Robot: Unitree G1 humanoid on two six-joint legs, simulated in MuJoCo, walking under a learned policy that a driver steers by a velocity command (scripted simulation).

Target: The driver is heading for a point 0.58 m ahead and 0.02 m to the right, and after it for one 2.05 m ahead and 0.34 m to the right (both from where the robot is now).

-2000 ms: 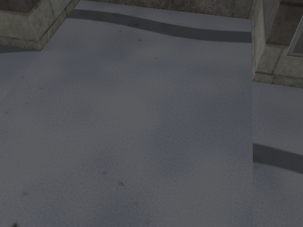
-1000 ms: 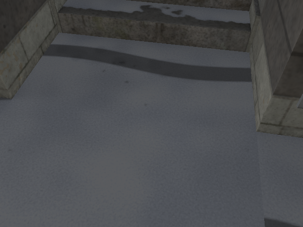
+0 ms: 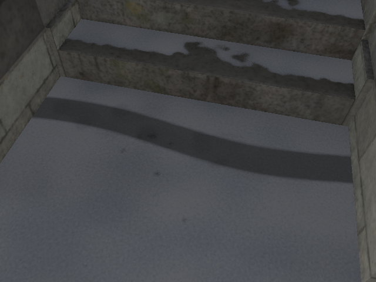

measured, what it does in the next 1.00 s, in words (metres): walks ahead: right foot, then left foot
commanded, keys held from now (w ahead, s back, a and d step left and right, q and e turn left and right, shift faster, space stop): w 1.00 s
